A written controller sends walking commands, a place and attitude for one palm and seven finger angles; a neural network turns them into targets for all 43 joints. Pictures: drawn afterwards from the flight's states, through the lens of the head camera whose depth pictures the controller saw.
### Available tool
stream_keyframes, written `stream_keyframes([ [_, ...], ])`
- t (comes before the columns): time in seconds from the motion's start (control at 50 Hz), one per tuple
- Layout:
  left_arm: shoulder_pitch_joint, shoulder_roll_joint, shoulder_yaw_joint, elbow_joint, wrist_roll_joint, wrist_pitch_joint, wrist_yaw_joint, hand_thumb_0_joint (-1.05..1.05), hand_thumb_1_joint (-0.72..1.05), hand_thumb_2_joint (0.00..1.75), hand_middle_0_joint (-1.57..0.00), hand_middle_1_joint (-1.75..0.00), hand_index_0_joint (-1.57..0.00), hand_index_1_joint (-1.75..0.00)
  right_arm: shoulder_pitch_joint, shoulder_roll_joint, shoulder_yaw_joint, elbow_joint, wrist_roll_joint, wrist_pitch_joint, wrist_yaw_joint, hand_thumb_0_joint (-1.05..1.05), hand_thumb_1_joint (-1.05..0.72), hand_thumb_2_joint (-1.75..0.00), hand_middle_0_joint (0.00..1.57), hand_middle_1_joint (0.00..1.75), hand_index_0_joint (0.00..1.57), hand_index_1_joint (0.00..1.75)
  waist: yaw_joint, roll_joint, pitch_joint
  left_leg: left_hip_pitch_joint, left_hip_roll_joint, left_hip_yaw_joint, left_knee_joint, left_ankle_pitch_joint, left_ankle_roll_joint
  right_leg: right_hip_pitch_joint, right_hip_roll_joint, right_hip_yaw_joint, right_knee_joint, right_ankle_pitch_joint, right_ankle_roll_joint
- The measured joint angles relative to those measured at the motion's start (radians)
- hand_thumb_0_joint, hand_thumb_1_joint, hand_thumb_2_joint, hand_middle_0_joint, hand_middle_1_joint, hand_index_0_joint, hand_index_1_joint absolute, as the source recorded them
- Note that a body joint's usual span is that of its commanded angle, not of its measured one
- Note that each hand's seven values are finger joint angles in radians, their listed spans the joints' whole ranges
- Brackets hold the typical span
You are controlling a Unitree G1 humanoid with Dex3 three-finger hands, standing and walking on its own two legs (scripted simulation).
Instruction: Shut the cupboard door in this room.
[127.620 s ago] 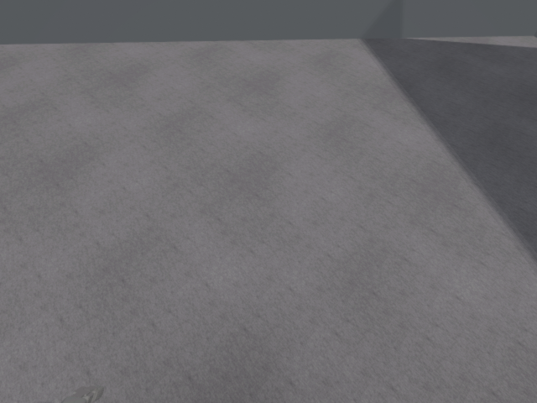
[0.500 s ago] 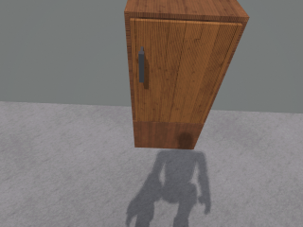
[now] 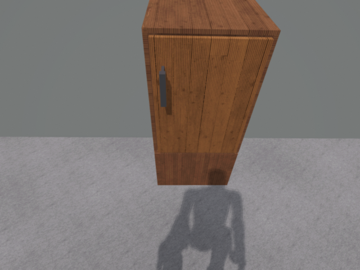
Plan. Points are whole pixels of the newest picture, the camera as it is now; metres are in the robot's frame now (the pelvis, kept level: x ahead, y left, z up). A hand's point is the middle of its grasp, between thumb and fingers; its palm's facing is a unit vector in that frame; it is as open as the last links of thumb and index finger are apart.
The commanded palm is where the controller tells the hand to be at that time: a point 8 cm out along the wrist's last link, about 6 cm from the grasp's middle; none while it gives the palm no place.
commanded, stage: let the arm hang, fingers relaxed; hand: left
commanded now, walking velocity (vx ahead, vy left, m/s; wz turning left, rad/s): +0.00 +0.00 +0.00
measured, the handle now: (163, 86) +0.72 +0.10 +0.01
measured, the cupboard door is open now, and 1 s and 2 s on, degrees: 0 0 0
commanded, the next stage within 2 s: look to check the result in 0.06 s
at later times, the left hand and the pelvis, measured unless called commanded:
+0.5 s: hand out of the picture -0.05 +0.15 -0.18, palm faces +0.05 -0.99 -0.16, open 7.4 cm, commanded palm none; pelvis +0.00 +0.00 +0.00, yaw +0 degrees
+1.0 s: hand out of the picture -0.03 +0.15 -0.18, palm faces +0.04 -0.99 -0.16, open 7.4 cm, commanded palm none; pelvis +0.01 +0.00 +0.00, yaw +0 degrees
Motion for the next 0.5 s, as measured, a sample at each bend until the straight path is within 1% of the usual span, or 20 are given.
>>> stream_keyframes([
  [0.26, 0.034, 0.014, 0.003, 0.019, -0.001, 0.000, 0.006, 0.00, 0.91, 0.90, -0.20, -0.30, -0.20, -0.29, -0.004, -0.005, -0.001, -0.001, 0.003, -0.004, -0.002, 0.00, -0.91, -0.90, 0.20, 0.30, 0.20, 0.29, 0.003, 0.003, 0.015, 0.005, 0.004, 0.000, 0.005, -0.007, -0.001, 0.011, 0.004, 0.000, -0.010, 0.001, -0.001],
  [0.5, 0.044, 0.010, -0.002, 0.026, 0.000, -0.002, 0.007, 0.00, 0.91, 0.90, -0.20, -0.30, -0.20, -0.29, -0.029, -0.014, 0.000, -0.007, 0.004, -0.002, -0.002, 0.00, -0.91, -0.90, 0.20, 0.30, 0.20, 0.29, 0.009, 0.003, 0.019, 0.012, 0.003, 0.001, 0.001, -0.009, -0.001, 0.019, 0.003, 0.002, -0.017, 0.002, 0.001],
])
